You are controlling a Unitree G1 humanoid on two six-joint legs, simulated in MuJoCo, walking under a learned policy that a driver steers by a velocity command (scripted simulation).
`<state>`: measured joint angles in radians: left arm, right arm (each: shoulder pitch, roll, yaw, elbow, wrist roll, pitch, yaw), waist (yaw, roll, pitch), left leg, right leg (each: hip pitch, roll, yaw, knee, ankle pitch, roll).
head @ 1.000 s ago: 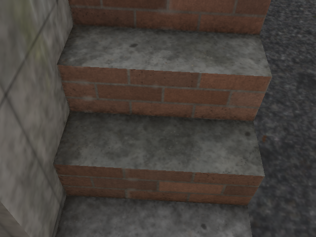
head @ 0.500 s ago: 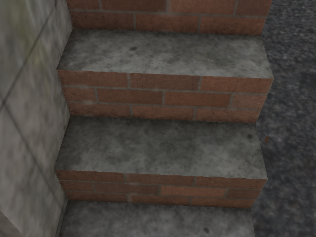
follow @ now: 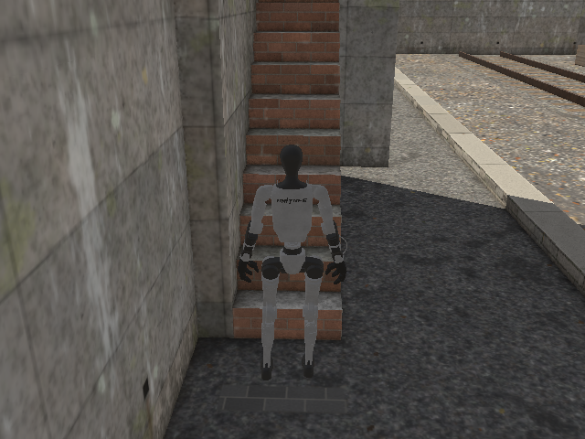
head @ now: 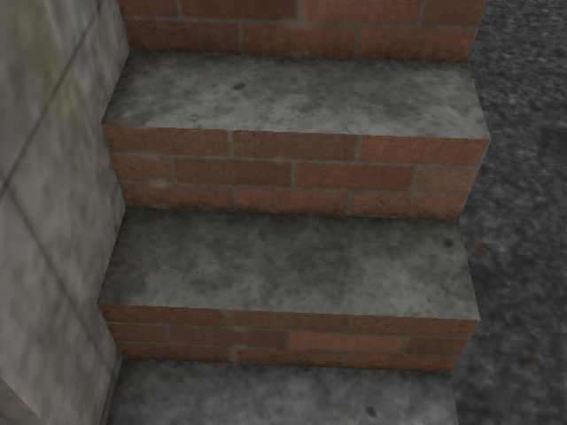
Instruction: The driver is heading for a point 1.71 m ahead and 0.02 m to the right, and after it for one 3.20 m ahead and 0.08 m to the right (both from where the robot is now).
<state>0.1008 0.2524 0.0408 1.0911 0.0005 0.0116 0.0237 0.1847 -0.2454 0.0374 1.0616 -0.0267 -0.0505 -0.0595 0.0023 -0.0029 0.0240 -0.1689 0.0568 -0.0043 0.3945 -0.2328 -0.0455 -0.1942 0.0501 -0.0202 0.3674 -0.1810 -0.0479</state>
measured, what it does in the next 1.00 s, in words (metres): stands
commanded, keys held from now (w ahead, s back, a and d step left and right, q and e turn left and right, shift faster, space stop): no key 1.00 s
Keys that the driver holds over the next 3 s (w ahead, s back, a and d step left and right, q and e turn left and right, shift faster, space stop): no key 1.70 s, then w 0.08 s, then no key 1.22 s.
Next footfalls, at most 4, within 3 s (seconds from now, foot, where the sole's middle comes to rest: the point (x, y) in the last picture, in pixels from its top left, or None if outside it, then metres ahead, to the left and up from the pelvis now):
none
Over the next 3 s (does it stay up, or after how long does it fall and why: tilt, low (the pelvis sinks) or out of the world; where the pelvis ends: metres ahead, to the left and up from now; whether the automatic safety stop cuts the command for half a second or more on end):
stays up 0.01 0.03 0.00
